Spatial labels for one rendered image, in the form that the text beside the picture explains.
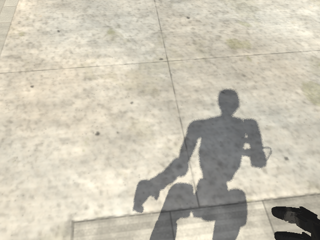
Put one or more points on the robot right hand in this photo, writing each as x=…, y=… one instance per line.
x=302, y=217

